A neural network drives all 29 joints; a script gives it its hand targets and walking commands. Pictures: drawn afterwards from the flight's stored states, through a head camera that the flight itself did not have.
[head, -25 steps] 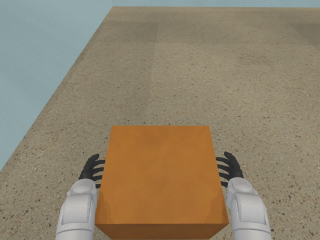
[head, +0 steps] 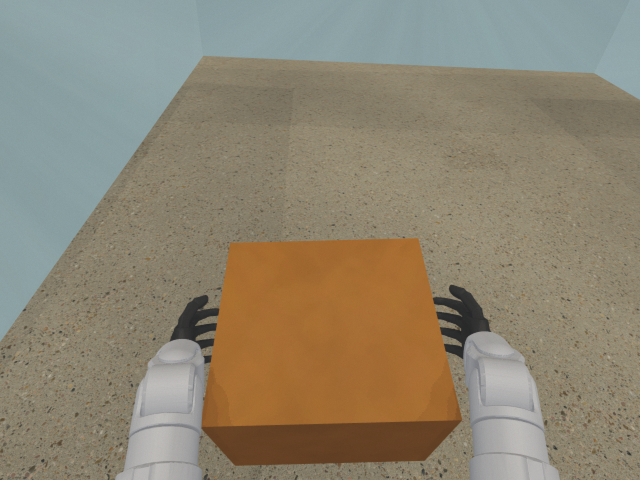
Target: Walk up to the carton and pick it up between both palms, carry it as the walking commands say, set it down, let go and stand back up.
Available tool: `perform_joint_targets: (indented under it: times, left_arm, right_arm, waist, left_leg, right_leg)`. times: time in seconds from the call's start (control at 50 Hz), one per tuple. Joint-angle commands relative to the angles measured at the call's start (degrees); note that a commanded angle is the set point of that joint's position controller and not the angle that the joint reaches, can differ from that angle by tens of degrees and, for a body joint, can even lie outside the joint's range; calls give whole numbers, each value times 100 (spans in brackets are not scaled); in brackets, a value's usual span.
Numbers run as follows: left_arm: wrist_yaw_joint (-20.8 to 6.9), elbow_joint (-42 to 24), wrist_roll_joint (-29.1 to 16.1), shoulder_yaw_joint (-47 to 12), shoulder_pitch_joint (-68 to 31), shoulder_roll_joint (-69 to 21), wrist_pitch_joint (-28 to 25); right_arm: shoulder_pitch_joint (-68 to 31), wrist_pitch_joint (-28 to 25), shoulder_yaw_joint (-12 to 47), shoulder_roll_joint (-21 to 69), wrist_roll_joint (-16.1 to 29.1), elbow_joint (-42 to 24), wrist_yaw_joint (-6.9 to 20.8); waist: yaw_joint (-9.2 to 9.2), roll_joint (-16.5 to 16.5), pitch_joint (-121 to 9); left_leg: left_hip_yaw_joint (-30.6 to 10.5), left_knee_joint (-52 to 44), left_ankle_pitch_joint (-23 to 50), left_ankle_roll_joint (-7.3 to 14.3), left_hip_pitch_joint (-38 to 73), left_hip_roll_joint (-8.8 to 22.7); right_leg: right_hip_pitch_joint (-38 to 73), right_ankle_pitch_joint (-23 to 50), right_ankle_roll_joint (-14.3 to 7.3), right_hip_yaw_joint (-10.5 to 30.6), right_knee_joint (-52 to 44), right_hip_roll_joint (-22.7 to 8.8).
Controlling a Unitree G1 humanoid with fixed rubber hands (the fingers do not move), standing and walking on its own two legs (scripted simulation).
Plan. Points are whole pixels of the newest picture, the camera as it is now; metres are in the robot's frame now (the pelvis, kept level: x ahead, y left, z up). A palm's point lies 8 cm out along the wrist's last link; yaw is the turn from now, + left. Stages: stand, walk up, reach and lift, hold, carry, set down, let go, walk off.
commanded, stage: hold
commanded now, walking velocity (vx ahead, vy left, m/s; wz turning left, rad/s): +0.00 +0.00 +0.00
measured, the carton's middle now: (327, 351) +0.34 +0.02 -0.04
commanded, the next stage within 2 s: set down in 0.34 s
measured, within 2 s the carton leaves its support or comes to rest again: neither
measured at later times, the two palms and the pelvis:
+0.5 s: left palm (205, 368) +0.26 +0.18 +0.02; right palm (483, 359) +0.31 -0.19 +0.03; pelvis +0.02 -0.04 +0.00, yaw +1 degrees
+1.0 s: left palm (203, 389) +0.27 +0.20 -0.06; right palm (458, 384) +0.32 -0.17 -0.05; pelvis -0.02 -0.02 -0.02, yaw +2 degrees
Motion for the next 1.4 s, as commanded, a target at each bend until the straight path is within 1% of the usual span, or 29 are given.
perform_joint_targets:
  times: [0.0,0.06,0.1,0.12,0.18,0.22,0.24,0.26,0.32,0.36,0.38,0.5,0.54,0.72,0.82,0.86,0.88,0.9,0.94,0.98,1.0,1.04,1.14,1.18,1.26,1.28,1.32,1.34,1.38]
  left_arm:
    - [-1658,-502,-1673,-3465,-3027,-5158,-360]
    - [-1593,-522,-1793,-3520,-3393,-5224,-328]
    - [-1598,-245,-1581,-3073,-2752,-4942,-218]
    - [-1594,-645,-1707,-3386,-2937,-4907,-283]
    - [-1647,-634,-1751,-3444,-2861,-4836,-214]
    - [-1642,-1170,-1727,-3646,-2692,-4828,-243]
    - [-1659,-1041,-1858,-3836,-2722,-4961,-250]
    - [-1658,-1072,-1750,-3604,-2478,-4790,-253]
    - [-1689,-1459,-1735,-3787,-2681,-4750,-383]
    - [-1653,-707,-1490,-3180,-2302,-4472,-517]
    - [-1649,-520,-1403,-2915,-2015,-4407,-576]
    - [-1904,-260,-1388,-2657,-2438,-3969,-1042]
    - [-1994,-146,-1455,-2932,-2569,-4074,-1217]
    - [-1959,491,-1099,-2241,-2421,-3913,-1744]
    - [-1762,777,-850,-1997,-2319,-4097,-1900]
    - [-1758,749,-967,-2130,-2692,-4320,-2023]
    - [-1763,740,-973,-2043,-2838,-4154,-2117]
    - [-1772,683,-1017,-2286,-3109,-4262,-2135]
    - [-1754,997,-875,-2038,-2794,-4282,-2180]
    - [-1740,953,-978,-2222,-3464,-4559,-2298]
    - [-1736,674,-956,-2165,-3595,-4416,-2356]
    - [-1757,1036,-826,-1979,-3751,-4401,-2254]
    - [-1809,1330,-880,-1875,-4115,-4500,-2245]
    - [-1864,1216,-885,-2056,-4119,-4503,-2235]
    - [-1970,1278,-931,-1984,-4272,-4647,-2261]
    - [-2030,1173,-1032,-2083,-4426,-4699,-2265]
    - [-2090,1167,-1049,-2151,-4245,-4744,-2284]
    - [-2143,902,-1272,-2454,-4669,-4877,-2314]
    - [-2118,1089,-1081,-2075,-4732,-4504,-2298]
  right_arm:
    - [-2590,-188,3487,4594,1654,-65,1642]
    - [-2462,-169,3224,4418,1534,210,1685]
    - [-2777,-68,3489,4499,1656,-45,1628]
    - [-2439,-72,3474,4493,1661,-35,1613]
    - [-2135,-2,3336,4479,1521,-109,1489]
    - [-1790,-8,3446,4638,1599,-30,1511]
    - [-1640,7,3243,4459,1451,-167,1434]
    - [-1951,-4,3580,4587,1631,-537,1425]
    - [-1902,-53,3798,4846,1770,-751,1416]
    - [-1559,-213,3511,4598,1668,-30,1397]
    - [-1528,-239,3634,4741,1620,-7,1353]
    - [-1840,-703,3387,4822,1459,330,1179]
    - [-1631,-890,3066,4625,1266,337,1056]
    - [-1868,-1390,2695,4537,1137,885,947]
    - [-2039,-1654,2431,4185,994,1268,1037]
    - [-2215,-1787,2268,4138,845,1243,1065]
    - [-2515,-1869,2331,4099,943,1164,1090]
    - [-2322,-1907,2140,4170,844,1334,1069]
    - [-2587,-1972,2242,4164,895,1269,1143]
    - [-3004,-2066,2119,4088,886,1366,1248]
    - [-3280,-2100,2276,4219,1053,1429,1333]
    - [-3353,-2054,1946,3990,883,1632,1357]
    - [-3770,-1984,2148,4297,911,1699,1435]
    - [-3497,-1945,2063,4425,897,1901,1476]
    - [-4196,-2013,2598,4540,1120,1498,1500]
    - [-4067,-1980,2357,4460,1033,1583,1481]
    - [-3994,-1982,2505,4595,959,1468,1415]
    - [-3899,-1971,2397,4558,932,1463,1408]
    - [-3904,-1942,2282,4476,848,1745,1398]
  waist:
    - [-8,567,-1305]
    - [-255,671,-1216]
    - [180,176,-1071]
    - [-57,451,-1097]
    - [-232,51,-1050]
    - [-153,694,-1174]
    - [-519,458,-1068]
    - [-141,145,-1192]
    - [-209,259,-1453]
    - [132,464,-1314]
    - [387,-89,-1187]
    - [443,-342,-973]
    - [-64,-49,-1303]
    - [43,-69,-1413]
    - [168,413,-1443]
    - [-189,138,-1749]
    - [-54,48,-1693]
    - [-296,379,-1966]
    - [-66,235,-2203]
    - [-374,187,-2476]
    - [29,276,-2636]
    - [-202,371,-2518]
    - [53,86,-3237]
    - [-106,190,-3534]
    - [278,49,-4027]
    - [-64,116,-4151]
    - [-112,57,-4259]
    - [-499,-75,-4512]
    - [-144,20,-4234]
  left_leg:
    - [-179,-382,742,-351,326,-85]
    - [-340,-535,315,-411,253,106]
    - [-130,-500,466,-243,-11,-116]
    - [-158,-458,546,-303,179,-99]
    - [-108,-381,930,-265,288,-207]
    - [-122,-342,1493,-355,363,-223]
    - [-166,-349,1435,-405,543,-177]
    - [-148,-280,1795,-258,494,-211]
    - [-122,-199,1771,-145,534,-370]
    - [-59,-200,1573,-165,522,-450]
    - [-28,-255,1482,-89,284,-452]
    - [149,-59,883,-28,-24,-545]
    - [93,108,839,-55,106,-539]
    - [77,555,1155,-17,-749,-467]
    - [25,796,1101,-117,-1089,-417]
    - [-39,954,928,-111,-1108,-423]
    - [-69,1005,1164,-88,-1241,-393]
    - [-38,1111,961,-122,-1202,-406]
    - [-27,1238,944,-109,-1371,-383]
    - [-104,1397,716,-136,-1441,-372]
    - [-39,1527,674,-158,-1664,-404]
    - [-35,1646,224,-148,-2004,-394]
    - [89,2135,38,-93,-2429,-412]
    - [143,2315,470,-111,-2532,-418]
    - [208,2667,684,-117,-3017,-469]
    - [193,2678,747,-137,-3016,-490]
    - [277,2850,826,-163,-3485,-551]
    - [241,2907,713,-169,-3361,-498]
    - [343,3053,531,-189,-3963,-527]
  right_leg:
    - [240,-82,-142,-299,-156,690]
    - [113,-264,-139,-350,-28,734]
    - [471,-238,-114,-274,-220,682]
    - [288,-27,-133,-247,-209,653]
    - [327,173,-96,-216,-321,682]
    - [344,519,-82,-197,-248,690]
    - [217,480,-99,-194,-273,712]
    - [311,635,-36,-206,-286,704]
    - [541,989,1,-104,-308,655]
    - [602,1362,107,-52,-331,715]
    - [697,1312,181,-87,-331,751]
    - [474,958,263,-20,-265,551]
    - [624,1178,179,-24,-73,570]
    - [126,1399,138,-99,420,607]
    - [-895,783,14,-229,763,692]
    - [-1306,520,-14,-325,918,757]
    - [-1411,739,22,-329,964,753]
    - [-1547,601,-65,-299,1015,756]
    - [-1770,502,-76,-319,1183,722]
    - [-2183,219,-124,-411,1460,770]
    - [-2437,57,-113,-412,1603,759]
    - [-2747,-308,-167,-453,1741,751]
    - [-3012,-373,-151,-440,2200,759]
    - [-3363,-43,-163,-520,2318,792]
    - [-3631,99,-137,-440,2637,741]
    - [-3768,191,-118,-517,2665,776]
    - [-3752,375,-98,-467,2713,765]
    - [-3950,254,-72,-586,2796,817]
    - [-4146,139,-107,-489,2876,792]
